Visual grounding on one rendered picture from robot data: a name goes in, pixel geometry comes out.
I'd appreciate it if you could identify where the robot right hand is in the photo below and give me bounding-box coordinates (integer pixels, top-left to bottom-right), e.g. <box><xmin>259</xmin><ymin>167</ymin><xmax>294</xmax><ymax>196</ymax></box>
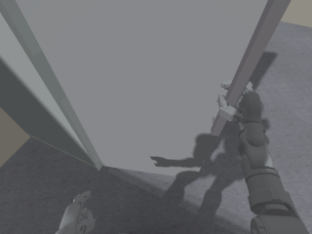
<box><xmin>216</xmin><ymin>79</ymin><xmax>262</xmax><ymax>128</ymax></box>

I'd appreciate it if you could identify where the robot left hand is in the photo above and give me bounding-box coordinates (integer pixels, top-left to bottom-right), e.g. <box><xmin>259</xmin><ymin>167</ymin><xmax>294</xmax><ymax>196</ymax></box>
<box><xmin>59</xmin><ymin>191</ymin><xmax>96</xmax><ymax>234</ymax></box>

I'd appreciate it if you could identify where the fridge door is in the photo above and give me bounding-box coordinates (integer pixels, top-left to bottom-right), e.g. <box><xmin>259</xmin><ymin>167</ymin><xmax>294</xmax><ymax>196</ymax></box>
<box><xmin>16</xmin><ymin>0</ymin><xmax>268</xmax><ymax>179</ymax></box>

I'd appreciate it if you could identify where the right robot forearm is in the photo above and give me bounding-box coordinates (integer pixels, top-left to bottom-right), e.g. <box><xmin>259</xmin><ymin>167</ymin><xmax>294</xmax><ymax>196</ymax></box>
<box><xmin>237</xmin><ymin>122</ymin><xmax>309</xmax><ymax>234</ymax></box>

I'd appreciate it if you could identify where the robot right upper arm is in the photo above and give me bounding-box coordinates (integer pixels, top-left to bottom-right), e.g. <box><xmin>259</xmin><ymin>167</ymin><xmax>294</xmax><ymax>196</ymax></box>
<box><xmin>251</xmin><ymin>214</ymin><xmax>308</xmax><ymax>234</ymax></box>

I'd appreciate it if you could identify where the handle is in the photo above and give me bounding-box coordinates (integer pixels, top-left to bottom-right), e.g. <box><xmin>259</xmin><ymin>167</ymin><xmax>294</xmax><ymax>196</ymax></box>
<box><xmin>211</xmin><ymin>0</ymin><xmax>292</xmax><ymax>137</ymax></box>

